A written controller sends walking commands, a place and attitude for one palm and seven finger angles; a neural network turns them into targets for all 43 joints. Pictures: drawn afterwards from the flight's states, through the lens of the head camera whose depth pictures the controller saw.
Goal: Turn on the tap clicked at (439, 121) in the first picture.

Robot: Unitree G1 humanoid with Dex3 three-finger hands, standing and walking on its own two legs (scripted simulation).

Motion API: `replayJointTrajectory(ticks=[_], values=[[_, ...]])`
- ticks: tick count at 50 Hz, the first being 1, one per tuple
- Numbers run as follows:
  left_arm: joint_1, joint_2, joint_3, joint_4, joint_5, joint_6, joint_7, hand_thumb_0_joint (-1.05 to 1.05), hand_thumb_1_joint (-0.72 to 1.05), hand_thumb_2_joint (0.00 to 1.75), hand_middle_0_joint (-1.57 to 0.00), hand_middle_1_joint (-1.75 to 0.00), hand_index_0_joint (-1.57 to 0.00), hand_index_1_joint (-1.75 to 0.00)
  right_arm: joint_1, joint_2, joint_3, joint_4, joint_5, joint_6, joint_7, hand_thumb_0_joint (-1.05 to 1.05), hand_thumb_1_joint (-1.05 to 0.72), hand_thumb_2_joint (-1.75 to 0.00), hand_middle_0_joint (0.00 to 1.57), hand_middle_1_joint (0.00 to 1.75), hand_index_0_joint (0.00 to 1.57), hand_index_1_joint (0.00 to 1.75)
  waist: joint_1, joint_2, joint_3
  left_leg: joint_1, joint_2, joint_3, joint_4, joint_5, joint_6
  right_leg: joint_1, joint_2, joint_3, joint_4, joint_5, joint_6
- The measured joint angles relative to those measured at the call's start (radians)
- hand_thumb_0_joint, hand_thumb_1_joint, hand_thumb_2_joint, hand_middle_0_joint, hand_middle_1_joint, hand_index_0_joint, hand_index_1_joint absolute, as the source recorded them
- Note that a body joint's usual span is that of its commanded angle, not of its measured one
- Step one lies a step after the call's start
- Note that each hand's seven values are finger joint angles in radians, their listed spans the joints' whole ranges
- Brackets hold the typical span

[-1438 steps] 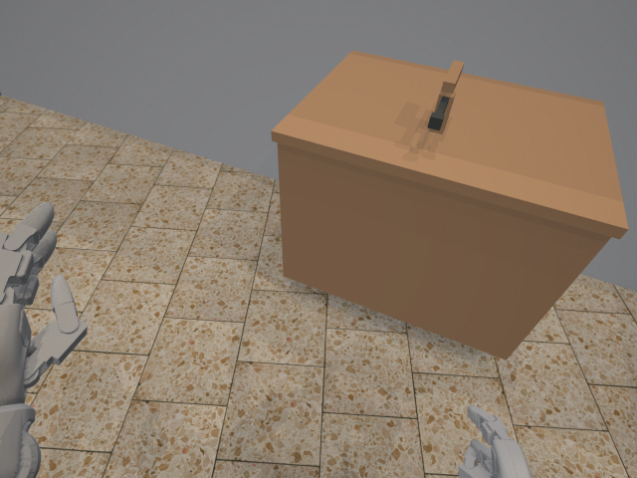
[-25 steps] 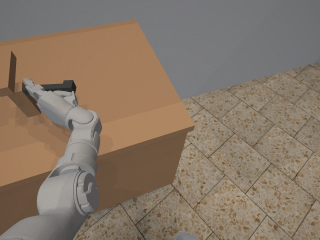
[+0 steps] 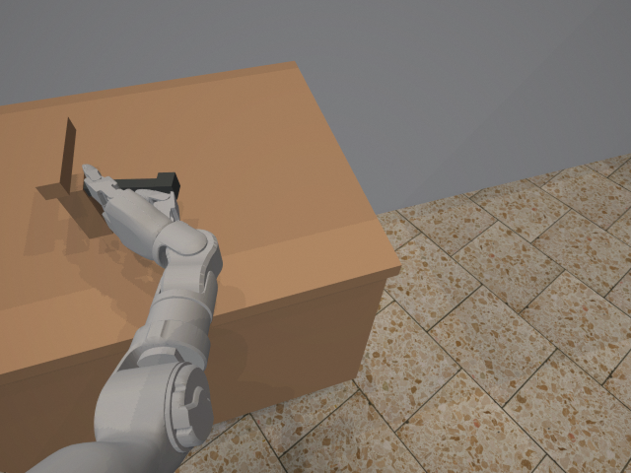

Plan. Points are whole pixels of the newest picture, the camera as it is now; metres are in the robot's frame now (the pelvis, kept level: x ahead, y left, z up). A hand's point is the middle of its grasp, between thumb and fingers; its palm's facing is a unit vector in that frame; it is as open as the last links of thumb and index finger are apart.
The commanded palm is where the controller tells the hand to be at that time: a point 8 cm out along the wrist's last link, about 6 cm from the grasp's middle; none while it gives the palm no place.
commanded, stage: lift the hand up off the lever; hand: left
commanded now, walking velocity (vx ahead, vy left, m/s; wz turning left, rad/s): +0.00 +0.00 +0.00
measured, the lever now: (167, 186) +0.50 +0.20 +0.07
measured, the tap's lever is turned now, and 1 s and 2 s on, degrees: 75 75 75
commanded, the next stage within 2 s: draw the hand back beside the body in 1.58 s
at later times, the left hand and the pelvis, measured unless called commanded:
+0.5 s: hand (163, 192) +0.44 +0.18 +0.11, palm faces +0.80 -0.58 -0.11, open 7.8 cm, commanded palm +0.39 +0.20 +0.12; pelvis -0.01 -0.01 +0.01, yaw +0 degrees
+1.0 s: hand (158, 188) +0.44 +0.19 +0.13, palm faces +0.80 -0.59 -0.11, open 7.8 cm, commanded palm +0.38 +0.21 +0.14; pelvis -0.01 +0.00 +0.01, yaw +0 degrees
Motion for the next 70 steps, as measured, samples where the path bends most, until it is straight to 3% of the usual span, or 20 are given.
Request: replayJointTrajectory(ticks=[12,21,30,40,53,60,70], values=[[-0.013,0.001,-0.014,-0.009,-0.016,0.056,-0.008,0.02,0.90,0.90,-0.16,-0.15,-0.15,-0.15,-0.022,-0.007,0.007,0.007,0.013,0.000,-0.020,0.01,-0.91,-0.90,0.20,0.30,0.20,0.30,0.006,-0.003,0.013,0.040,0.000,-0.005,-0.034,0.021,-0.005,0.038,0.000,-0.005,-0.026,0.015,-0.006],[-0.006,0.016,0.001,-0.043,-0.005,0.058,-0.009,0.02,0.90,0.90,-0.16,-0.15,-0.15,-0.15,-0.020,-0.012,0.001,0.005,0.015,-0.005,-0.028,0.01,-0.91,-0.90,0.20,0.30,0.20,0.30,0.004,-0.004,0.015,0.050,0.005,-0.001,-0.047,0.032,-0.009,0.046,0.005,-0.001,-0.038,0.027,-0.011],[0.022,0.007,-0.017,-0.068,-0.039,0.089,-0.026,0.02,0.90,0.90,-0.16,-0.15,-0.15,-0.15,-0.012,-0.016,0.004,0.015,0.028,-0.005,-0.038,0.01,-0.91,-0.90,0.20,0.30,0.20,0.30,0.012,0.000,0.023,0.097,0.005,0.000,-0.081,0.048,-0.008,0.092,0.004,0.001,-0.070,0.042,-0.010],[-0.011,0.007,-0.018,-0.064,-0.025,0.098,-0.016,0.02,0.90,0.90,-0.16,-0.15,-0.15,-0.15,-0.040,-0.011,0.008,0.019,0.026,-0.017,-0.045,0.01,-0.91,-0.90,0.20,0.30,0.20,0.30,0.013,-0.004,0.036,0.100,0.002,0.002,-0.087,0.058,-0.005,0.095,0.002,0.003,-0.077,0.052,-0.008],[0.006,0.002,-0.012,-0.091,-0.043,0.151,-0.026,0.02,0.90,0.90,-0.16,-0.15,-0.15,-0.15,-0.036,-0.009,0.013,0.015,0.035,-0.011,-0.049,0.01,-0.91,-0.90,0.20,0.30,0.20,0.30,0.025,-0.004,0.034,0.141,0.001,0.009,-0.122,0.065,0.000,0.134,0.001,0.010,-0.108,0.058,-0.003],[0.022,-0.005,-0.048,-0.164,-0.040,0.154,-0.034,0.02,0.90,0.90,-0.16,-0.15,-0.15,-0.15,-0.038,-0.010,0.003,0.017,0.032,-0.016,-0.049,0.01,-0.91,-0.90,0.20,0.30,0.20,0.30,0.035,-0.004,0.041,0.151,0.000,0.008,-0.125,0.062,0.000,0.145,0.000,0.010,-0.112,0.056,-0.001],[0.074,-0.040,-0.050,-0.230,-0.074,0.232,-0.046,0.02,0.90,0.90,-0.16,-0.15,-0.15,-0.15,-0.052,-0.007,0.009,0.009,0.045,0.000,-0.056,0.01,-0.91,-0.90,0.20,0.30,0.20,0.30,0.052,0.002,0.040,0.216,-0.001,0.014,-0.172,0.073,0.003,0.205,0.000,0.017,-0.150,0.063,0.003]])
